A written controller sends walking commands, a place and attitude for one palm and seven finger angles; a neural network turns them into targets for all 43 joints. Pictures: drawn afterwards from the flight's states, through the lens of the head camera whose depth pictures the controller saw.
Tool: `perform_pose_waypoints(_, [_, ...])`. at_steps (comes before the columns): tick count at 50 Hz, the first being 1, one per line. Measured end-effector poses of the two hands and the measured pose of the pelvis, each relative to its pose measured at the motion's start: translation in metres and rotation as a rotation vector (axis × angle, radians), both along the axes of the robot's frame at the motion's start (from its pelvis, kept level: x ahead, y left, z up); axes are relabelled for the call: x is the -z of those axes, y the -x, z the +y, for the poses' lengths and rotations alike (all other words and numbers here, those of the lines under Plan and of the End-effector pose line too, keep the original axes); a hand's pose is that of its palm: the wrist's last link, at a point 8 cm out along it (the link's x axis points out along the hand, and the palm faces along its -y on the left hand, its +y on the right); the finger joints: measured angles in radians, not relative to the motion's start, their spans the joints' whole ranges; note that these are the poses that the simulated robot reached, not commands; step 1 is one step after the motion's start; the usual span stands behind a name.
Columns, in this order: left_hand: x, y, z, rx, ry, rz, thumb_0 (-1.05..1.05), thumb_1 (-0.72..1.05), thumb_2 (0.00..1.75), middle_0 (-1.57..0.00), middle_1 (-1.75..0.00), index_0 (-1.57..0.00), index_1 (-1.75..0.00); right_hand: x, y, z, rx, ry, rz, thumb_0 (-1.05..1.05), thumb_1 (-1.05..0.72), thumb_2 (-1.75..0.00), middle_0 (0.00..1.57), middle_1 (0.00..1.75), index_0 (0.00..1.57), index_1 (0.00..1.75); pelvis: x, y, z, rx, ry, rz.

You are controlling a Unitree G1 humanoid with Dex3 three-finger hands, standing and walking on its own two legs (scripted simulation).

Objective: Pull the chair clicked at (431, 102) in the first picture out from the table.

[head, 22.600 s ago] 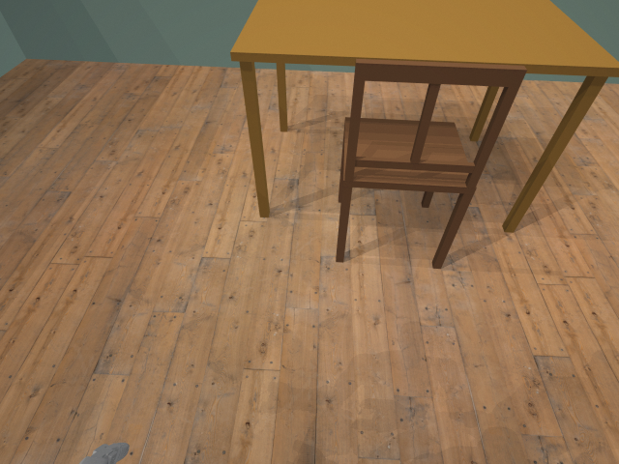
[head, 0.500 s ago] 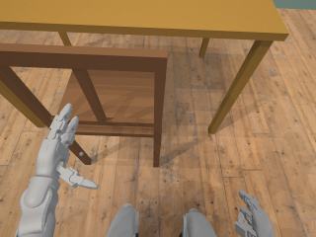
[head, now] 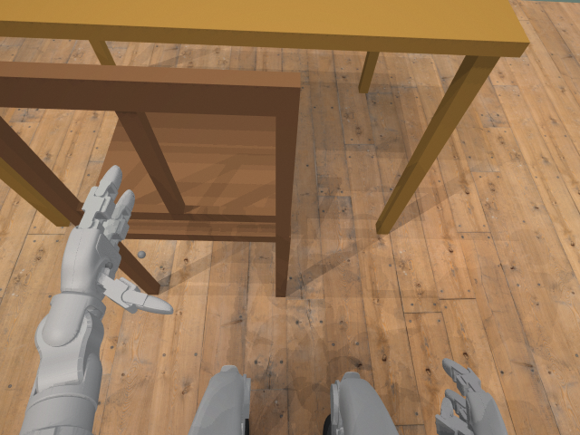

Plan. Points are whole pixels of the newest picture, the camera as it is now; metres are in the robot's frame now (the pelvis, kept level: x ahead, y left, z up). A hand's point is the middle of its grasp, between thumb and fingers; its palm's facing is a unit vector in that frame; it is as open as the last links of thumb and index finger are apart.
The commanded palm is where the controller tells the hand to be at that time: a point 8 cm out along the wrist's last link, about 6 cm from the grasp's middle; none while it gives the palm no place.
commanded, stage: aim the fingers beside a spindle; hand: left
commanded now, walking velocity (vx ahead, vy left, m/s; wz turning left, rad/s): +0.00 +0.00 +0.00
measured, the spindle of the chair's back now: (157, 167) +0.50 +0.22 +0.00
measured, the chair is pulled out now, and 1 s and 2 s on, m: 0.00 0.00 0.00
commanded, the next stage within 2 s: push the fingers through the gap in 0.66 s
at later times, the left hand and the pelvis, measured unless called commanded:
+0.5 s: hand (140, 245) +0.35 +0.21 +0.02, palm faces +0.00 -1.00 -0.05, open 16.9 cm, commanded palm +0.33 +0.26 +0.03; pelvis +0.00 +0.01 +0.00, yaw -1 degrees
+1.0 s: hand (143, 236) +0.37 +0.21 +0.02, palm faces +0.00 -1.00 -0.05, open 16.9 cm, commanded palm +0.35 +0.25 +0.03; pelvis +0.00 +0.00 +0.00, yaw +0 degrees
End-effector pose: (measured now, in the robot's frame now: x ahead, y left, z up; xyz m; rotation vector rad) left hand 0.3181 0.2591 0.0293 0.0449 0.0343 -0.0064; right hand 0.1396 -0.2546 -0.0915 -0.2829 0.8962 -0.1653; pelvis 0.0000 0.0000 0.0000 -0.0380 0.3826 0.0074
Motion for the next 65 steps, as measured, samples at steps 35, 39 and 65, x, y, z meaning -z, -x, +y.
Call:
perform_pose_waypoints(35, [0.009, -0.01, -0.001, 0.008, 0.012, 0.014, -0.02, -0.5, 0.3, -0.06, -0.08, -0.06, -0.08, 0.002, 0.0, 0.01, 0.0, -0.005, 0.035, 0.01, -0.9, -0.9, 0.21, 0.3, 0.21, 0.3, 0.001, -0.002, 0.009, 0.002, 0.008, 0.017])
perform_pose_waypoints(39, [0.006, -0.01, -0.002, 0.003, 0.002, -0.001, -0.02, -0.5, 0.3, -0.07, -0.09, -0.06, -0.08, 0.002, -0.003, 0.011, 0.0, -0.007, 0.027, 0.01, -0.9, -0.9, 0.21, 0.3, 0.21, 0.3, 0.001, -0.002, 0.008, 0.004, 0.006, 0.015])
perform_pose_waypoints(65, [0.005, -0.065, 0.003, -0.021, -0.004, 0.0, -0.02, -0.5, 0.3, -0.07, -0.09, -0.06, -0.08, 0.014, 0.04, -0.003, 0.062, 0.008, 0.153, 0.01, -0.9, -0.9, 0.21, 0.3, 0.21, 0.3, 0.005, 0.001, 0.003, 0.013, 0.005, 0.038])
